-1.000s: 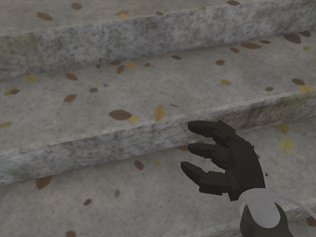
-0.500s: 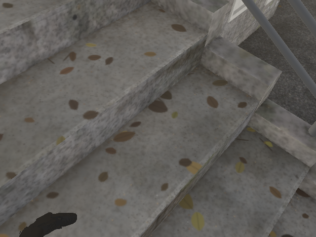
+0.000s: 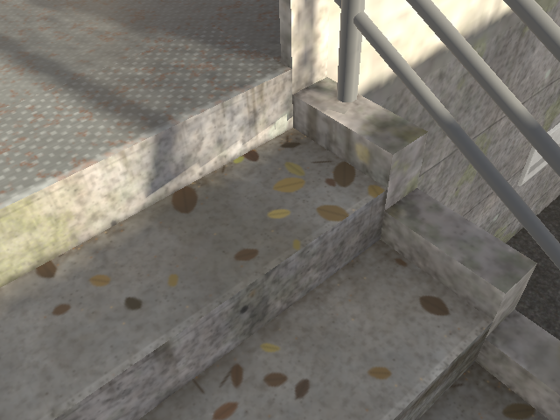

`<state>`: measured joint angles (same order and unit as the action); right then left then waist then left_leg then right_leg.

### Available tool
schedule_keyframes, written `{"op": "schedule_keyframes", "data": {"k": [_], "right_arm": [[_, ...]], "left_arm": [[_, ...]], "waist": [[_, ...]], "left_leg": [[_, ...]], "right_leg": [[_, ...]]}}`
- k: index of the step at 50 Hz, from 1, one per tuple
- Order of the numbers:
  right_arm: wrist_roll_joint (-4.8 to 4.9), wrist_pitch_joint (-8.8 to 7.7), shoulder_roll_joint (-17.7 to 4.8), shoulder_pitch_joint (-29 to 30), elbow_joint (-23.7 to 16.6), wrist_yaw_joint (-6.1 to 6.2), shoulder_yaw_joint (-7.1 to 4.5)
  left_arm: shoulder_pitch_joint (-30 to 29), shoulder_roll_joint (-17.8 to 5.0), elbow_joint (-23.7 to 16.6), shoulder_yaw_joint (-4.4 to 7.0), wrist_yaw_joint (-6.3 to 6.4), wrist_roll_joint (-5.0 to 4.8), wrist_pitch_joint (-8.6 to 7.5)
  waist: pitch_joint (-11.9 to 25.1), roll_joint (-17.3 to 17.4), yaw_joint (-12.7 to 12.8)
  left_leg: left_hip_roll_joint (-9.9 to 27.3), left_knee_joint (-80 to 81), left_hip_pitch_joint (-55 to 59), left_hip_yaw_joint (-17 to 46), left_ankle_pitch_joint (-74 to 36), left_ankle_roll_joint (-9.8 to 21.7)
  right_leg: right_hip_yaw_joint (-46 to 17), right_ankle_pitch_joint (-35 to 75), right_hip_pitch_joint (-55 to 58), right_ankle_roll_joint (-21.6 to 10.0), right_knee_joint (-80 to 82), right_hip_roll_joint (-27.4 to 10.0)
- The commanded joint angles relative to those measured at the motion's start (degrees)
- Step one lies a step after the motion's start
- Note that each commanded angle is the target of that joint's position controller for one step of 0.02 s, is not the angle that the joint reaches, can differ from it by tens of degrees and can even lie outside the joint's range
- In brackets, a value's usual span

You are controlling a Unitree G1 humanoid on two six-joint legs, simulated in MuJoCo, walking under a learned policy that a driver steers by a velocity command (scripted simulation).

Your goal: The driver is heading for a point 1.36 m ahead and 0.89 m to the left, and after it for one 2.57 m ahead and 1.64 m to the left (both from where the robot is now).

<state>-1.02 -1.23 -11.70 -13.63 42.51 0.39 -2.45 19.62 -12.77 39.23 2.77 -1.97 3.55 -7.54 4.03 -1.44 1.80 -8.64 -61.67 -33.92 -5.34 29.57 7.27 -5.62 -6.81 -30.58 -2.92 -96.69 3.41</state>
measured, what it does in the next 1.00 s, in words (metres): climbs, turning left: right foot, then left foot 0.17 m higher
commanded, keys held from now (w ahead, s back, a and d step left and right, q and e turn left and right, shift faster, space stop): w+q+shift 1.00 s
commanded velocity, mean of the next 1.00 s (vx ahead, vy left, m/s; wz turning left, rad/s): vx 1.00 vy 0.00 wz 0.92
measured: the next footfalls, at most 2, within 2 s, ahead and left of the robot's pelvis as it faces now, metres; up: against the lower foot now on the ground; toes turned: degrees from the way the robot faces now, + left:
right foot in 0.28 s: +0.30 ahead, -0.16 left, +0.00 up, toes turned +9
left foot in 0.54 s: +0.52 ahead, +0.12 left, +0.17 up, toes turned +21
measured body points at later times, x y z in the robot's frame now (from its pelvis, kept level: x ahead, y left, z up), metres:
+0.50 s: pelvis +0.40 +0.03 +0.10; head +0.42 +0.05 +0.55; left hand +0.27 +0.25 -0.05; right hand +0.76 -0.04 +0.12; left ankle +0.47 +0.13 -0.43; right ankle +0.28 -0.16 -0.63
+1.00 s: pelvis +0.69 +0.18 +0.34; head +0.70 +0.18 +0.79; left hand +0.65 +0.49 +0.28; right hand +0.98 +0.09 +0.25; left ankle +0.53 +0.16 -0.18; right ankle +0.81 +0.13 -0.31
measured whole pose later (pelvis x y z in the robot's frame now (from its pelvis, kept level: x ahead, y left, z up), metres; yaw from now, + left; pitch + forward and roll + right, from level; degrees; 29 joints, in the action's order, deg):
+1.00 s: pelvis +0.69 +0.18 +0.34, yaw +51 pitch +3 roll -2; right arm -4.8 -3.1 -15.9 -15.6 38.8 -1.7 -6.8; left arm 5.3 -10.7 35.7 1.9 3.4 0.8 -3.6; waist 2.8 3.4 -2.3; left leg -9.5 -98.0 -36.0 7.1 3.6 7.9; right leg 6.0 -28.5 -37.0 -0.5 -62.5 -3.0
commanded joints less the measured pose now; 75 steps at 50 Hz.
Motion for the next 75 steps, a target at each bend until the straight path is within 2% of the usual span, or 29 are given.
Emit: {"op": "schedule_keyframes", "data": {"k": [1,4,11,13,15,17,19,21,23,25,26,27,28,30,32,35,40,42,44,45,46,49,54,60,64,65,68,70,75], "right_arm": [[-1.64,-3.69,-4.27,0.71,0.07,1.16,-1.92],[0.4,-4.48,-6.15,4.45,0.36,0.72,-1.77],[-0.31,-4.49,-13.93,-4.7,-0.52,-0.08,-4.44],[-0.75,-6.03,-9.05,8.2,-5.16,-1.1,-3.87],[2.65,-6.45,0.54,7.48,-11.49,1.9,-1.3],[3.75,-5.09,3.31,14.25,-17.33,4.32,0.39],[-0.14,-2.16,8.39,27.52,-25.84,5.77,4.11],[-0.22,-0.76,2.56,24.5,-26.43,3.36,3.63],[-2.59,1.64,-5.14,4.5,-18.66,1.19,0.77],[-0.58,1.98,-10.22,-19.29,-11.29,2.02,-2.4],[-0.83,1.26,-12.04,-24.1,-10.12,1.92,-3.48],[1.25,0.8,-12.34,-18.48,-9.59,2.3,-5.23],[0.38,1.5,-19.45,0.77,-10.84,2.51,-5.88],[1.54,0.63,-13.53,-1.33,-8.2,1.55,-4.47],[0.51,-2.24,-7.17,-6.48,-1.14,0.44,-2.15],[0.36,-4.99,-5.39,-6.34,2.35,-0.57,-0.68],[0.68,-2.59,-9.5,-11.87,3.08,1.59,-3.5],[1.58,-3.65,-14.58,-5.07,-1.7,1.17,-5.97],[2.21,-7.51,-18.37,6.27,-5.38,-0.97,-8.17],[0.5,-7.88,-6.98,11.43,-8.76,-2.87,-5.69],[-1.98,-6.9,-1.45,5.96,-12.34,-2.94,-3.98],[-5.89,-2.02,-0.35,1.49,-11.73,-2.56,-2.13],[-0.58,2.26,3.22,6.33,-15.41,-3.22,1.05],[-0.88,3.02,2.98,24.38,-20.86,1.5,0.7],[0.67,1.9,1.57,28.22,-24.28,-2.9,3.3],[0.49,1.97,1.14,24.14,-20.68,-4.11,2.69],[1.3,2.34,-5.32,-9.91,-13.52,-1.81,-1.97],[-1.5,0.39,-17.05,-7.04,-11.78,-1.72,-6.51],[-2.28,-4.51,0.14,-2.49,2.69,-2.21,-1.49]], "left_arm": [[-9.79,3.97,-12.58,-3.33,0.21,1.69,0.9],[-13.83,-0.3,-15.89,-3.81,1.89,1.68,2.51],[-8.87,-3.73,-11.8,-1.56,2.24,-1.93,0.12],[11.88,-6.41,-2.19,0.68,3.78,-4.8,-0.75],[7.0,-5.72,1.06,0.72,2.96,3.24,0.08],[12.28,-4.89,7.57,1.68,3.33,6.16,-0.78],[9.02,0.43,13.27,-0.08,0.88,2.52,-4.66],[-10.07,-1.6,10.65,-1.17,0.83,-1.47,-3.73],[-22.27,-10.37,5.92,0.4,3.2,-4.49,-3.54],[-22.36,-23.1,3.65,4.41,3.06,-7.81,-5.25],[-24.24,-21.08,1.28,4.76,2.29,-8.54,-4.91],[-25.26,-13.03,-1.08,4.45,1.36,-6.85,-2.9],[-16.56,-5.99,-9.36,1.8,-0.09,-1.02,-0.66],[-13.72,0.09,-10.19,-0.76,-0.1,2.48,-0.41],[-16.08,7.82,-13.92,-4.37,1.59,4.06,1.2],[-25.59,6.06,-18.92,-5.98,2.96,2.87,3.03],[-39.19,7.82,-29.75,-8.15,4.25,0.63,3.86],[-19.91,2.55,-22.06,-3.73,6.3,-2.81,4.12],[6.41,-8.42,-12.19,2.21,6.55,-3.75,4.88],[5.39,-13.83,-9.05,3.43,7.33,-2.39,4.95],[-9.03,-10.39,-12.77,2.9,7.65,-1.6,4.99],[-14.0,1.85,-4.52,-0.16,4.69,-3.32,2.49],[-3.88,3.15,8.16,-0.62,2.03,-2.05,-0.68],[4.22,-8.37,13.23,1.44,1.42,-0.76,-3.84],[8.95,-5.62,16.2,0.37,3.99,-3.19,0.31],[10.41,-6.22,13.82,-0.02,5.07,-5.27,1.11],[1.48,-21.85,8.25,4.92,2.96,-6.34,-0.4],[1.32,-10.36,1.09,4.42,-2.54,-5.89,-2.87],[-4.81,6.69,-5.53,-1.06,0.78,-1.66,0.54]], "waist": [[-7.31,-1.1,1.53],[-11.57,-3.85,4.83],[11.16,-3.28,4.13],[14.77,-1.59,13.8],[7.57,-9.0,3.45],[12.64,-5.91,5.58],[-6.37,-2.94,-0.36],[-14.43,2.91,-12.61],[-1.02,0.06,-20.93],[16.75,-6.51,-28.11],[19.6,-5.16,-30.17],[11.61,6.23,-26.63],[20.18,31.03,-6.43],[18.21,6.32,-4.74],[0.53,1.47,-0.14],[-11.01,-2.4,1.18],[-1.93,-0.47,-2.47],[12.93,4.7,6.71],[28.94,-0.93,20.67],[24.59,-23.01,16.88],[19.11,-24.32,4.91],[0.05,2.79,-4.44],[-7.89,-0.97,-6.86],[-18.22,0.48,-4.7],[-8.97,0.02,-4.31],[-2.42,0.92,-3.06],[16.84,-13.8,-20.12],[28.08,5.59,-12.58],[-0.43,1.44,-0.32]], "left_leg": [[13.58,40.62,8.38,40.62,-0.19,11.77],[7.29,44.61,-4.07,24.31,-14.28,9.77],[5.89,18.74,24.07,21.36,-91.74,4.88],[0.84,-10.78,10.99,15.45,-57.16,0.07],[0.89,-49.27,-34.62,7.35,1.66,-0.62],[3.66,-82.99,-57.7,12.92,13.22,0.39],[7.59,-84.19,-63.93,17.05,24.94,4.09],[9.13,-46.22,-32.11,4.18,13.66,2.03],[1.73,-31.8,13.19,-3.17,-6.79,-0.42],[0.61,-23.25,33.02,-3.62,-13.87,-0.81],[-1.16,-9.17,38.8,-0.54,-15.94,0.55],[0.49,21.99,33.08,14.09,-19.94,7.64],[12.51,28.44,47.71,44.64,-42.86,19.73],[10.58,33.17,35.09,47.68,-26.5,17.64],[8.67,36.15,21.71,41.32,-18.95,12.06],[4.31,41.81,3.92,29.3,-20.78,7.0],[8.01,62.88,2.62,31.16,-42.69,10.04],[8.9,48.87,-3.06,28.13,-102.07,6.74],[6.46,11.6,7.31,26.87,-106.45,2.63],[-6.85,-16.6,-5.21,19.52,-36.85,-1.11],[-3.26,-36.12,-14.48,21.19,-22.59,-2.14],[4.73,-52.91,-21.4,13.02,-24.43,1.25],[8.04,-55.56,-36.83,17.56,-17.7,0.79],[6.89,-64.51,-58.98,13.87,-1.79,3.25],[11.49,-20.31,-24.87,-4.48,-1.31,5.5],[5.23,-16.33,-4.68,-11.9,-3.84,5.24],[1.27,3.52,25.48,0.18,-4.84,5.63],[24.55,37.73,40.05,58.64,15.67,5.74],[21.19,34.0,12.71,30.54,-6.36,3.1]], "right_leg": [[-1.52,-11.55,-29.33,0.92,-18.25,-1.69],[2.19,-18.41,-19.41,2.39,10.98,-6.9],[13.83,-7.43,15.56,-0.47,56.03,-0.75],[9.1,30.61,44.2,1.01,87.2,-6.28],[-4.57,90.07,68.8,-3.27,61.62,-26.85],[-8.58,49.93,72.38,-10.87,68.39,-33.79],[-2.11,13.6,46.83,-4.38,85.36,-31.64],[15.61,20.02,8.88,2.14,100.13,-20.57],[26.77,73.76,-9.38,0.07,92.45,-11.72],[19.93,109.52,6.15,-3.38,70.13,-17.18],[17.19,103.2,6.96,-3.58,47.87,-16.58],[14.45,35.55,1.78,-1.52,9.54,-6.07],[3.95,-1.7,-23.88,3.15,-24.22,6.46],[-0.57,-4.52,-26.44,0.31,-36.13,2.54],[0.75,-12.97,-38.25,-1.01,-36.82,-0.68],[6.31,-22.38,-34.41,-0.83,-16.54,-3.52],[10.36,-29.52,-11.61,-0.69,14.46,-5.27],[14.29,-18.12,26.59,0.53,18.84,1.83],[0.05,-32.87,39.35,-1.21,39.5,-2.44],[-24.63,-41.72,38.2,-5.27,60.35,-15.29],[-48.39,-55.24,25.59,-6.76,74.92,-24.29],[-29.48,-46.99,9.03,-7.89,69.52,-22.48],[-3.14,-20.68,14.37,-0.45,76.2,-20.79],[7.9,-8.05,27.48,-2.57,90.8,-23.97],[23.09,14.95,26.24,-3.78,103.74,-16.63],[22.17,50.94,22.13,-6.22,98.31,-17.45],[14.1,97.15,27.9,-5.01,54.17,-21.12],[1.65,0.87,0.81,-1.14,5.69,-0.14],[-4.21,0.4,-17.55,-4.58,-12.71,-8.49]]}}
Keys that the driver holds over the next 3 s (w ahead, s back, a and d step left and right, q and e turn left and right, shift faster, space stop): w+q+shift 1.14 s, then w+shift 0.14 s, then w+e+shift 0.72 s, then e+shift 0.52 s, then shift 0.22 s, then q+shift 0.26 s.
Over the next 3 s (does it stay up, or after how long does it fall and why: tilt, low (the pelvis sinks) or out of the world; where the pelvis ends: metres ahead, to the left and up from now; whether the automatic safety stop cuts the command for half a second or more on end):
stays up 1.35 1.16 0.58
